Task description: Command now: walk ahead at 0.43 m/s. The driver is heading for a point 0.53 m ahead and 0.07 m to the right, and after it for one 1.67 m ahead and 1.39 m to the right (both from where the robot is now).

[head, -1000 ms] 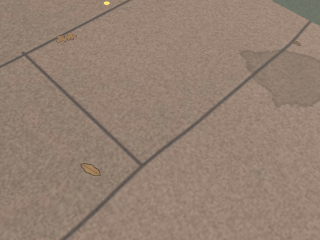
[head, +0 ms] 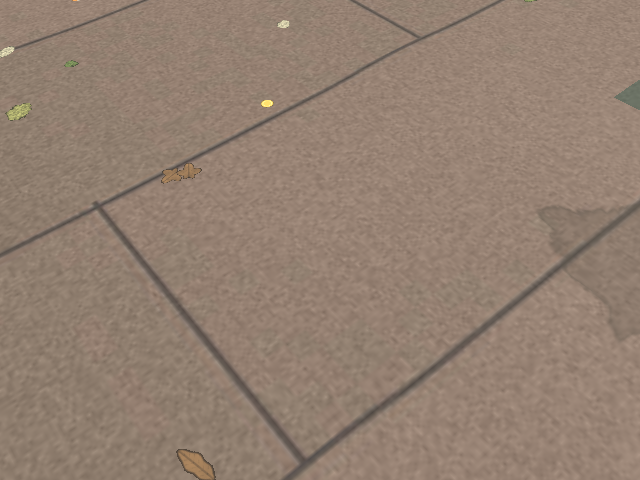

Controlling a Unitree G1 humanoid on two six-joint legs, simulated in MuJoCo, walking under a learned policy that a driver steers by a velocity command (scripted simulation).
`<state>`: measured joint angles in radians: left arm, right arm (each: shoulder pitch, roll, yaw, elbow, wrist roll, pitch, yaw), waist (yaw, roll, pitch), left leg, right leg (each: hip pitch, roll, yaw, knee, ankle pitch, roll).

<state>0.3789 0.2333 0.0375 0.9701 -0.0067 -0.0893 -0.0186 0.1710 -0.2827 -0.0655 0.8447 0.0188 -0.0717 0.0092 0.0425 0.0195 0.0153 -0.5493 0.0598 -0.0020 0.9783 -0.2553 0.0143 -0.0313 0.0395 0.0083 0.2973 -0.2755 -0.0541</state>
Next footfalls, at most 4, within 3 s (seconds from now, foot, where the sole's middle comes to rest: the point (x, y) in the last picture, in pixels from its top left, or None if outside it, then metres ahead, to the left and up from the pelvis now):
0.24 left None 0.29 0.16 -0.78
0.80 right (413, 460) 0.55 -0.11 -0.78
1.28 left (326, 404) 0.67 0.07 -0.78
1.68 right None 0.47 -0.13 -0.78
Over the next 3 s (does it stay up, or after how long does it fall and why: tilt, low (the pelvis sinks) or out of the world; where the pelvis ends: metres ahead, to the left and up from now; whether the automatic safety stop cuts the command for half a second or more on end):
stays up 0.56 -0.02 -0.01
